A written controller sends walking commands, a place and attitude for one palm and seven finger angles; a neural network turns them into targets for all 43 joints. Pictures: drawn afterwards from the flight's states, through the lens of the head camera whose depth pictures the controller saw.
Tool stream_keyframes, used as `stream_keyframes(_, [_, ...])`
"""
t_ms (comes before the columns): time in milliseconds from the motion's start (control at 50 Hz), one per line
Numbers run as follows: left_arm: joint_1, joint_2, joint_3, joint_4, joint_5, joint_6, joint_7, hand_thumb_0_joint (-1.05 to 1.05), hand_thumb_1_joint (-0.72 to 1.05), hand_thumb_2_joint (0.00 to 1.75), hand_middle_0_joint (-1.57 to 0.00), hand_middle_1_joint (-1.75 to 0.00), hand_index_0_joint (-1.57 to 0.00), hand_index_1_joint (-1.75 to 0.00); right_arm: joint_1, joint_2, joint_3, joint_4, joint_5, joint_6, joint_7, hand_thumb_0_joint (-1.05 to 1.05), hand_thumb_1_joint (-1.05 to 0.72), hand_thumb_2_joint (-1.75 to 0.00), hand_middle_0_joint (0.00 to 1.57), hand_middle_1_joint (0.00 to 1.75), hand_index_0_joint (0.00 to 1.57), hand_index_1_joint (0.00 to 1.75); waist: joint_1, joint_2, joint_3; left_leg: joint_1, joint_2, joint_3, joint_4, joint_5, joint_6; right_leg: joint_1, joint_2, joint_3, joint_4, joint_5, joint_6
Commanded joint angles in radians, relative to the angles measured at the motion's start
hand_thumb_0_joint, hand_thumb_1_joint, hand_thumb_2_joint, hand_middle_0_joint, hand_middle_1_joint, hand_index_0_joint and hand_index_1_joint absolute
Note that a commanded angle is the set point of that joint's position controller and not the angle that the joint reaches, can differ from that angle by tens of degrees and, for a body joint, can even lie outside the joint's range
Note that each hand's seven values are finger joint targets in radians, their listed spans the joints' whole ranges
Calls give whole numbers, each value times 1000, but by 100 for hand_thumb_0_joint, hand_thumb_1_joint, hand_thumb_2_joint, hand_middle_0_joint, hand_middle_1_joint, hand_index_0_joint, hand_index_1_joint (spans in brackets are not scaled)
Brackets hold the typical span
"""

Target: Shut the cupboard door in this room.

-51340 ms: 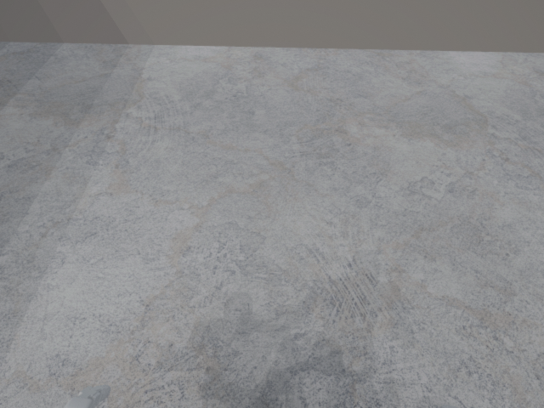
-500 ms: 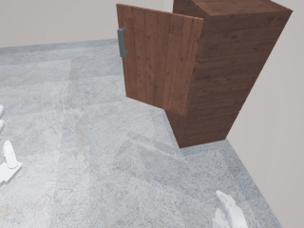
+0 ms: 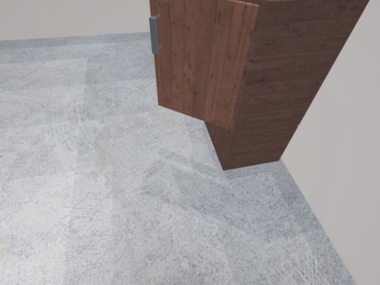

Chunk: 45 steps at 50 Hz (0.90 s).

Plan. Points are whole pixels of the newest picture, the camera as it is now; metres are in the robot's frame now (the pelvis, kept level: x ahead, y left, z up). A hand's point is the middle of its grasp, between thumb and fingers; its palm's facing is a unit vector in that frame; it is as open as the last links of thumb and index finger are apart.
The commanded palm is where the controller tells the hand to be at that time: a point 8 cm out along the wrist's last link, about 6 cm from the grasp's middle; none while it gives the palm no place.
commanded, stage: let the arm hang, fingers relaxed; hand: left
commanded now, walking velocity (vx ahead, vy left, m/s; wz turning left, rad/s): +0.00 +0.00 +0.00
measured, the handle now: (156, 34) +1.04 +0.17 +0.03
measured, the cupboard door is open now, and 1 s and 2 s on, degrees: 52 52 52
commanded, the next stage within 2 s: look to check the result in 0.78 s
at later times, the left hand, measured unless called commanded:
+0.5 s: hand out of the picture -0.01 +0.20 -0.16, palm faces +0.00 -0.97 -0.25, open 7.4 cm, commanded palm none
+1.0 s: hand out of the picture +0.06 +0.21 -0.15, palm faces -0.03 -0.96 -0.26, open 7.4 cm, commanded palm none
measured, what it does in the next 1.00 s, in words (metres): stands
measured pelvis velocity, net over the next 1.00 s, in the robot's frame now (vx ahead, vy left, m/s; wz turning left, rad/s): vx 0.02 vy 0.00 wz -0.02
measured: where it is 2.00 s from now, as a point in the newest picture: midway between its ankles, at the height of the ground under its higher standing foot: outside the picture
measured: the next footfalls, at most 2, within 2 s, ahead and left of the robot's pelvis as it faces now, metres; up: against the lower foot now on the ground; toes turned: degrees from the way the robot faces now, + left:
none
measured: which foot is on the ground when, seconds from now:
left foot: down 0.00-1.00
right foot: down 0.00-1.00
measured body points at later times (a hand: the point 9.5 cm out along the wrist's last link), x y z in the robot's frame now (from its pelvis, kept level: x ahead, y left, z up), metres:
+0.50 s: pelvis +0.00 +0.00 +0.01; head -0.01 -0.01 +0.46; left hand -0.01 +0.25 -0.14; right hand +0.00 -0.23 -0.15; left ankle +0.06 +0.10 -0.73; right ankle +0.00 -0.12 -0.73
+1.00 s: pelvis +0.02 +0.00 +0.02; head +0.03 -0.01 +0.47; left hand +0.06 +0.26 -0.13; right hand +0.05 -0.26 -0.14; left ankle +0.06 +0.10 -0.73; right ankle +0.00 -0.12 -0.73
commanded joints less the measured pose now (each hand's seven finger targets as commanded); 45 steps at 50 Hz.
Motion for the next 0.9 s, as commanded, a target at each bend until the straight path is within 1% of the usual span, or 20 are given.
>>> stream_keyframes(0, [24, 158, 55, 23, 8, -45, 6, 0, 90, 90, -20, -30, -20, -30, -19, -100, -36, -19, -2, -29, -18, 0, -90, -90, 20, 30, 20, 30, 35, 215, -71, 67, 102, -170, -208, -69, 0, 22, -54, 108, -168, 3, -48])
stream_keyframes(20, [44, 156, 58, 56, 7, -43, 6, 0, 90, 90, -20, -30, -20, -30, -14, -98, -39, -4, -1, -28, -20, 0, -90, -90, 20, 30, 20, 30, 42, 250, -68, 47, 106, -178, -238, -115, 1, 52, -47, 93, -162, 15, -48])
stream_keyframes(40, [54, 165, 56, 84, 8, -45, 5, 0, 90, 90, -20, -30, -20, -30, -10, -110, -43, 9, 4, -27, -23, 0, -90, -90, 20, 30, 20, 30, 49, 247, -60, 42, 110, -184, -245, -117, 3, 69, -44, 89, -172, 33, -49])
stream_keyframes(80, [56, 159, 55, 134, 7, -47, 4, 0, 90, 90, -20, -30, -20, -30, 16, -98, -49, 41, 7, -26, -27, 0, -90, -90, 20, 30, 20, 30, 44, 208, -44, 30, 111, -184, -270, -182, -1, 78, -45, 89, -193, 22, -52])
stream_keyframes(120, [56, 158, 53, 174, 7, -50, 4, 0, 90, 90, -20, -30, -20, -30, 37, -99, -56, 67, 9, -24, -30, 0, -90, -90, 20, 30, 20, 30, 40, 134, -15, 34, 108, -181, -275, -214, -1, 55, -49, 96, -218, 1, -55])
stream_keyframes(140, [55, 162, 53, 188, 9, -53, 5, 0, 90, 90, -20, -30, -20, -30, 51, -103, -60, 75, 12, -24, -31, 0, -90, -90, 20, 30, 20, 30, 36, 78, 1, 47, 108, -182, -268, -195, 1, 39, -52, 101, -236, -5, -58])
stream_keyframes(200, [49, 154, 51, 228, 9, -56, 8, 0, 90, 90, -20, -30, -20, -30, 84, -90, -61, 111, 12, -23, -33, 0, -90, -90, 20, 30, 20, 30, 25, 9, 19, 90, 103, -166, -253, -172, 2, -13, -64, 116, -266, -53, -59])
stream_keyframes(240, [54, 156, 51, 249, 9, -58, 9, 0, 90, 90, -20, -30, -20, -30, 93, -88, -64, 127, 14, -22, -33, 0, -90, -90, 20, 30, 20, 30, 23, -8, 24, 116, 101, -156, -244, -160, 4, -42, -66, 120, -281, -83, -59])
stream_keyframes(300, [46, 154, 53, 268, 10, -57, 11, 0, 90, 90, -20, -30, -20, -30, 98, -78, -65, 150, 12, -18, -33, 0, -90, -90, 20, 30, 20, 30, 17, -38, 60, 123, 95, -144, -231, -157, 2, -92, -74, 133, -303, -144, -59])
stream_keyframes(340, [50, 161, 55, 274, 11, -56, 12, 0, 90, 90, -20, -30, -20, -30, 93, -80, -66, 158, 13, -19, -31, 0, -90, -90, 20, 30, 20, 30, 20, -11, 61, 132, 95, -142, -234, -160, 4, -104, -72, 132, -303, -152, -58])
stream_keyframes(420, [42, 156, 56, 287, 12, -56, 11, 0, 90, 90, -20, -30, -20, -30, 74, -75, -66, 168, 11, -22, -32, 0, -90, -90, 20, 30, 20, 30, 23, -3, 72, 114, 97, -147, -254, -172, 4, -97, -70, 136, -296, -133, -54])
stream_keyframes(440, [45, 163, 56, 289, 13, -59, 12, 0, 90, 90, -20, -30, -20, -30, 68, -81, -67, 165, 13, -24, -32, 0, -90, -90, 20, 30, 20, 30, 26, -4, 66, 128, 97, -143, -250, -143, 5, -91, -69, 134, -294, -106, -55])
stream_keyframes(500, [25, 160, 55, 293, 11, -62, 12, 0, 90, 90, -20, -30, -20, -30, 49, -83, -65, 172, 12, -33, -33, 0, -90, -90, 20, 30, 20, 30, 27, 42, 47, 124, 110, -158, -281, -135, 3, -46, -65, 124, -269, -24, -50])
stream_keyframes(560, [16, 164, 56, 297, 12, -65, 12, 0, 90, 90, -20, -30, -20, -30, 29, -91, -66, 172, 14, -39, -34, 0, -90, -90, 20, 30, 20, 30, 32, 52, 38, 122, 115, -161, -292, -110, 3, -9, -66, 120, -262, 33, -48])
stream_keyframes(640, [-2, 173, 54, 298, 10, -72, 12, 0, 90, 90, -20, -30, -20, -30, 16, -95, -64, 173, 17, -42, -34, 0, -90, -90, 20, 30, 20, 30, 30, 27, 19, 163, 107, -137, -267, -15, -2, 4, -75, 124, -279, 73, -48])
stream_keyframes(680, [-19, 174, 54, 297, 9, -73, 12, 0, 90, 90, -20, -30, -20, -30, 8, -96, -62, 179, 15, -45, -34, 0, -90, -90, 20, 30, 20, 30, 28, 42, 9, 170, 109, -134, -266, 18, -4, 20, -79, 127, -282, 94, -46])
stream_keyframes(800, [-53, 195, 54, 298, 7, -76, 11, 0, 90, 90, -20, -30, -20, -30, -18, -118, -61, 180, 16, -46, -34, 0, -90, -90, 20, 30, 20, 30, 27, 30, -1, 190, 113, -132, -265, 60, -7, 44, -83, 130, -297, 120, -46])
stream_keyframes(820, [-60, 195, 54, 299, 7, -77, 10, 0, 90, 90, -20, -30, -20, -30, -27, -122, -61, 181, 15, -46, -34, 0, -90, -90, 20, 30, 20, 30, 27, 37, 2, 194, 113, -131, -264, 67, -8, 44, -84, 130, -299, 125, -46])
stream_keyframes(840, [-61, 207, 56, 297, 6, -79, 10, 0, 90, 90, -20, -30, -20, -30, -27, -133, -62, 177, 18, -48, -34, 0, -90, -90, 20, 30, 20, 30, 28, 33, -16, 205, 115, -132, -261, 90, -6, 57, -83, 128, -298, 139, -46])
stream_keyframes(880, [-72, 210, 56, 300, 6, -78, 10, 0, 90, 90, -20, -30, -20, -30, -39, -131, -60, 183, 16, -48, -33, 0, -90, -90, 20, 30, 20, 30, 29, 41, -15, 204, 116, -130, -264, 95, -8, 66, -88, 125, -301, 146, -45])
